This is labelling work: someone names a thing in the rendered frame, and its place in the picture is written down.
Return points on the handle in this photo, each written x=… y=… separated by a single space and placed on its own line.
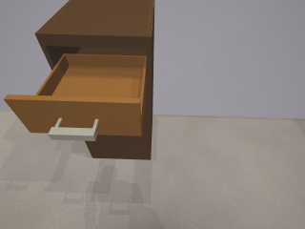
x=75 y=134

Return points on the drawer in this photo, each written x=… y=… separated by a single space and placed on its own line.
x=85 y=87

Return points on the cabinet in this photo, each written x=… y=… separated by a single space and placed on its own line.
x=107 y=27

